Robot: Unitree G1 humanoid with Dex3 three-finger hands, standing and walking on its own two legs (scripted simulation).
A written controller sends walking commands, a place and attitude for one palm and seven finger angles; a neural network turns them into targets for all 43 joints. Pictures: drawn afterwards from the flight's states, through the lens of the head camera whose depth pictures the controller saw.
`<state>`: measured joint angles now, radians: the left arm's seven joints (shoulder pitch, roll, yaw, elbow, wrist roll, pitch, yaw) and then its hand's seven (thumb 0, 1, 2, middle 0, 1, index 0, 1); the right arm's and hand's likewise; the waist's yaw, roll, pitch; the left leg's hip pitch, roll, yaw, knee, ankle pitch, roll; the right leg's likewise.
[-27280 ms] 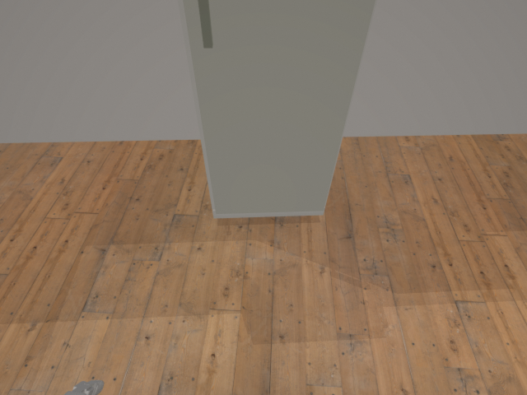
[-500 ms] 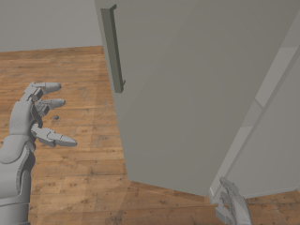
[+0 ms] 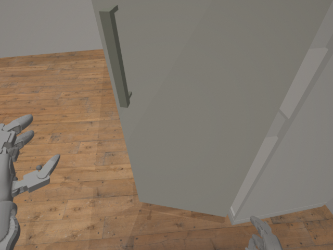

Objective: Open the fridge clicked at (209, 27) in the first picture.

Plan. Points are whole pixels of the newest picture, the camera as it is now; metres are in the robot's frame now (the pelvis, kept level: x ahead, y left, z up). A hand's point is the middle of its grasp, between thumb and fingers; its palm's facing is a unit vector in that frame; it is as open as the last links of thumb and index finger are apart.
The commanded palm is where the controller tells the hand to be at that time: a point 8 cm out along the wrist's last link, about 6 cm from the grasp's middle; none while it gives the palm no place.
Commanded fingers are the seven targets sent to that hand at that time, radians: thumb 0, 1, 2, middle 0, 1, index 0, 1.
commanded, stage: draw the hand back to the body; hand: left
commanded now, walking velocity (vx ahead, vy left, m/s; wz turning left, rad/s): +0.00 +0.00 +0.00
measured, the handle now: (120, 61) +0.50 +0.18 +0.23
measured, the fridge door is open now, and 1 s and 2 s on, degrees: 69 69 69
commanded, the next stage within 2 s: step back with the hand held close in 0.50 s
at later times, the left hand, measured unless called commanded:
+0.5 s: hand (29, 183) +0.18 +0.27 +0.15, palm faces +0.50 -0.78 -0.37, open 7.5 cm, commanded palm +0.13 +0.30 +0.17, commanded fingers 0.00 0.90 0.90 -0.20 -0.30 -0.20 -0.30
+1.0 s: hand (13, 198) +0.15 +0.28 +0.15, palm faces +0.41 -0.76 -0.50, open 7.4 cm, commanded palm +0.09 +0.32 +0.17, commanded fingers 0.00 0.90 0.90 -0.20 -0.30 -0.20 -0.30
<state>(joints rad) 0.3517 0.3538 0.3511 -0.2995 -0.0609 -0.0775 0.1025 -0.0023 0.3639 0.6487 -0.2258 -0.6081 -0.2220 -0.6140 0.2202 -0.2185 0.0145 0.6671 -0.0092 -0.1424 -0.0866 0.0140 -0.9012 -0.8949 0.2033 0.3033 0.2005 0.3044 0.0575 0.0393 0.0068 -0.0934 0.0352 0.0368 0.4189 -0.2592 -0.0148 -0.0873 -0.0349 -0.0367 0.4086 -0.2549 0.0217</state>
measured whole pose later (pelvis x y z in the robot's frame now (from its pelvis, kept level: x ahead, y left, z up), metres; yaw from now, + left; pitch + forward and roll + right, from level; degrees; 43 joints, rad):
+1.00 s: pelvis -0.05 +0.02 -0.01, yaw +0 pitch +0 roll +0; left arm 0.53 0.43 0.42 -0.47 -0.04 -0.17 0.13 0.01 0.88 0.90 -0.21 -0.30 -0.21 -0.31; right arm 0.19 -0.21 0.01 0.55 0.00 -0.05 -0.10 0.01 -0.90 -0.89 0.20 0.30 0.20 0.30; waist 0.01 0.01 0.03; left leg -0.31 0.02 0.04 0.54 -0.23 0.01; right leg -0.29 -0.05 -0.03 0.51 -0.21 0.04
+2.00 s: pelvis -0.25 +0.02 -0.02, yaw +4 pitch +0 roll +0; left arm 0.41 0.45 0.43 -0.47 -0.04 -0.22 0.14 0.01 0.89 0.90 -0.21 -0.30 -0.20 -0.31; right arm 0.10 -0.15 0.00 0.59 0.00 -0.15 -0.06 0.01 -0.90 -0.89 0.20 0.30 0.20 0.30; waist 0.02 -0.07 0.06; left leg -0.40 0.03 0.09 0.55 -0.16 0.03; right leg -0.47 0.06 0.10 0.88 -0.46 0.03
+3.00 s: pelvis -0.30 +0.02 +0.00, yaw +0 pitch +1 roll -1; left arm 0.50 0.40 0.39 -0.44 -0.02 -0.21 0.15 0.01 0.89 0.90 -0.21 -0.30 -0.21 -0.31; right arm 0.19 -0.18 0.03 0.61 0.00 -0.14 -0.06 0.01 -0.90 -0.89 0.20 0.30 0.20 0.30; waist 0.01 -0.02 -0.01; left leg -0.27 0.01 0.06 0.49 -0.23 0.03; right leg -0.21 0.03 -0.02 0.45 -0.26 -0.02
